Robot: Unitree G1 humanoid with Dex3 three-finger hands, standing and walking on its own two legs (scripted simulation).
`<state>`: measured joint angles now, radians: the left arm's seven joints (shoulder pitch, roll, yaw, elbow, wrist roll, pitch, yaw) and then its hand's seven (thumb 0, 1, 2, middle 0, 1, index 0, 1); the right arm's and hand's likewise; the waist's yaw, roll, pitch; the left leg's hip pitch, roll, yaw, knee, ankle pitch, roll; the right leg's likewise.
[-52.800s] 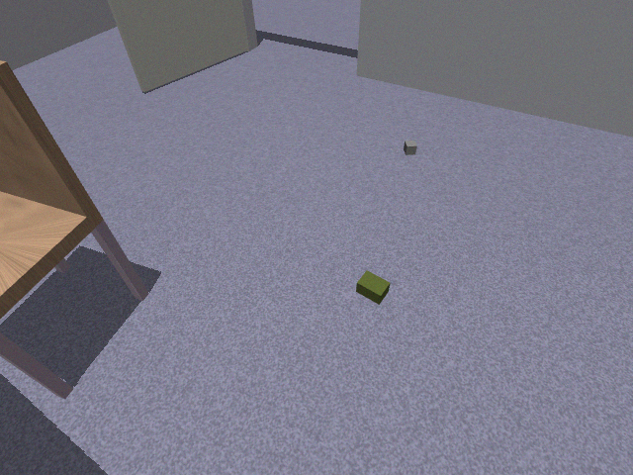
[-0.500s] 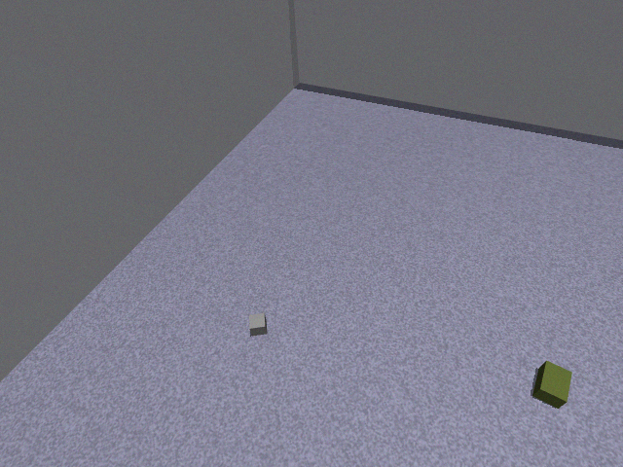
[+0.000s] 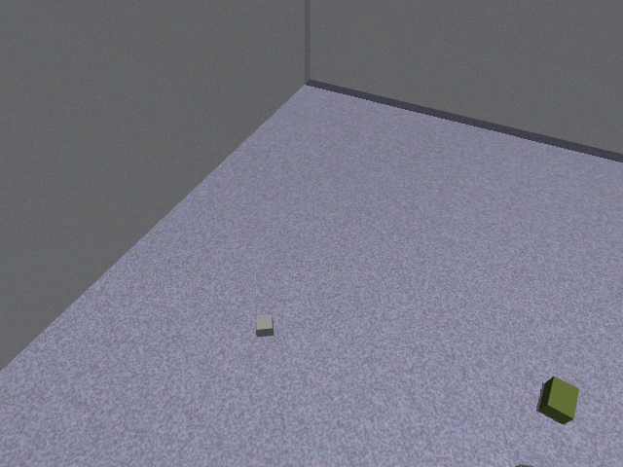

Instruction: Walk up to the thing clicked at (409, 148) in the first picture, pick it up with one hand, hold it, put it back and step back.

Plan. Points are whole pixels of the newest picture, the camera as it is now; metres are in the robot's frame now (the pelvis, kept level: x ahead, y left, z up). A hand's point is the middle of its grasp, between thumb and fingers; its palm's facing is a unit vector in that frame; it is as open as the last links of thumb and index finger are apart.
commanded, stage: walk up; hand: left
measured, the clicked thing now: (265, 325) +0.71 +0.19 -0.74
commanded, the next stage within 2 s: stand in 0.26 s
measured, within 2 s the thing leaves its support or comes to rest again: neither
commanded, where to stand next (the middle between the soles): +0.32 -0.03 m, yaw -2 degrees
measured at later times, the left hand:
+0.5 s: hand out of the picture +0.07 +0.24 -0.15, palm faces -0.01 -0.94 -0.33, open 7.4 cm
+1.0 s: hand out of the picture +0.04 +0.24 -0.15, palm faces -0.04 -0.94 -0.34, open 7.4 cm
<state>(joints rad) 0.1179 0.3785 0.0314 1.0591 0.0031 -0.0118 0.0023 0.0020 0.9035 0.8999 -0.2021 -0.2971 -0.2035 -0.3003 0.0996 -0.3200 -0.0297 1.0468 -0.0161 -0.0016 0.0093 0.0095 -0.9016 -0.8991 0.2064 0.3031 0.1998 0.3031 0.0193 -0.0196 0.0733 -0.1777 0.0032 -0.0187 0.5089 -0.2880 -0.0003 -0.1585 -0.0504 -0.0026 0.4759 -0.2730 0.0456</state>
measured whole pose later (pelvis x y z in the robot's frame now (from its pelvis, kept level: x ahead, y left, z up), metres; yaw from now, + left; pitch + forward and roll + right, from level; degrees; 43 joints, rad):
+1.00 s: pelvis -0.02 -0.02 +0.01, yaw +0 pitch -2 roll +0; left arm 0.12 0.36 0.00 1.14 0.01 -0.01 -0.01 0.00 0.90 0.90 -0.20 -0.30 -0.20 -0.30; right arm 0.12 -0.35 -0.01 1.14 -0.02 0.00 0.02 0.01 -0.90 -0.90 0.20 0.30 0.20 0.30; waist 0.00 0.00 0.07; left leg -0.13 0.03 -0.03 0.34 -0.17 -0.03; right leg -0.12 -0.02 -0.01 0.33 -0.17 0.02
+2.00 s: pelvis +0.19 -0.01 -0.02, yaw -1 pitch -4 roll +0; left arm 0.21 0.38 0.08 0.90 0.03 -0.02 -0.08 0.00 0.90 0.90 -0.20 -0.30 -0.20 -0.30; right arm 0.35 -0.40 -0.06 0.88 -0.01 -0.05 0.02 0.01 -0.90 -0.90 0.21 0.30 0.20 0.30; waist -0.03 0.04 0.12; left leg -0.05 0.09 0.06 0.69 -0.48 0.00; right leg -0.37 -0.02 -0.05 0.62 -0.18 -0.03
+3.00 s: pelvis +0.24 -0.04 -0.01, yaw +0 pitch -3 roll +2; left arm 0.19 0.40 0.04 0.95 0.01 -0.01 0.01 0.00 0.90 0.90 -0.20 -0.30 -0.21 -0.30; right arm 0.14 -0.37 -0.04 0.97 -0.02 0.00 0.02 0.01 -0.90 -0.90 0.20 0.30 0.20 0.30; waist 0.03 -0.02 0.13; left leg -0.26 -0.01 -0.02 0.59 -0.28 -0.02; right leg -0.29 -0.06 0.02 0.73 -0.44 0.00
